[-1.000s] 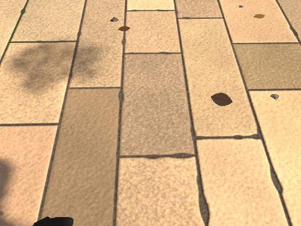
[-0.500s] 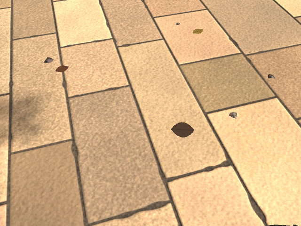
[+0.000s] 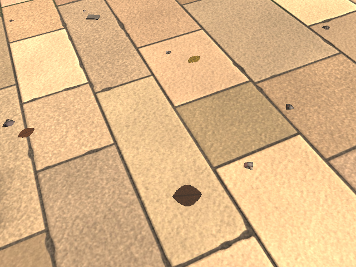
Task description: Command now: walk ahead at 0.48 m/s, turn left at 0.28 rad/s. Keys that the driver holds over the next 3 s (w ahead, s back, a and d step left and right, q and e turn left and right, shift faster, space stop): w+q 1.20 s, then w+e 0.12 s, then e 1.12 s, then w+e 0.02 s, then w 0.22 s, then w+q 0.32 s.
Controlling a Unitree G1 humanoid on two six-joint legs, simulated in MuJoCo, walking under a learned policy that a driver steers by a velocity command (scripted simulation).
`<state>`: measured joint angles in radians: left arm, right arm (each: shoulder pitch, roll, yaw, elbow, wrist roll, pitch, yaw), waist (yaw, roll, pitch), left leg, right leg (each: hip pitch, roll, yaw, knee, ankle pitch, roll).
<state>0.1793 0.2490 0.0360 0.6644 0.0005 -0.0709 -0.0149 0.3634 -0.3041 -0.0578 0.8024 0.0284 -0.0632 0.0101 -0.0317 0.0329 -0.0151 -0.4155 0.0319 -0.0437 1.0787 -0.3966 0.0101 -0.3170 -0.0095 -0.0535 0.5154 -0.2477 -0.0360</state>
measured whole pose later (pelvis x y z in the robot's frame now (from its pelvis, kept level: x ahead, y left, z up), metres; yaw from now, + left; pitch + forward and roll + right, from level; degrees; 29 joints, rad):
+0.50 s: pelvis +0.27 +0.06 -0.01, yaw +17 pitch +1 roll +0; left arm 0.27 0.29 0.05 0.77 -0.02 -0.10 0.01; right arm 0.16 -0.30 -0.07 0.65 0.02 -0.04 0.04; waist 0.01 0.00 0.07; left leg -0.42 -0.10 0.03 0.56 -0.18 0.11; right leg -0.33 -0.04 0.02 1.24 -0.42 0.00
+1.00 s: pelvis +0.56 +0.10 +0.00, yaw +35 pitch +1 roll -1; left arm 0.20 0.26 0.05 0.71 0.01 -0.10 -0.01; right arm 0.31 -0.31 -0.07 0.69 0.03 -0.02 -0.01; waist 0.00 0.05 0.02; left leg -0.46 -0.01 -0.08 1.21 -0.37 0.01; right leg -0.31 0.02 -0.04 0.48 -0.19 -0.02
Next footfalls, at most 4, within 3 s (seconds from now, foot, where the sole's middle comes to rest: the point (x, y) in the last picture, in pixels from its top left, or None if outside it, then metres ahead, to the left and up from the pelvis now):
0.38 left None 0.36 0.15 -0.77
0.86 right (177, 220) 0.68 0.05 -0.77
1.38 left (81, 214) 0.73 0.44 -0.77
1.84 right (121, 170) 0.94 0.29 -0.77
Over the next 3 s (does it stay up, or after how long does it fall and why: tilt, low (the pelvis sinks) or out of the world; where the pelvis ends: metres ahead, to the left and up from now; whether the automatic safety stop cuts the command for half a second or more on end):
stays up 0.96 0.34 0.00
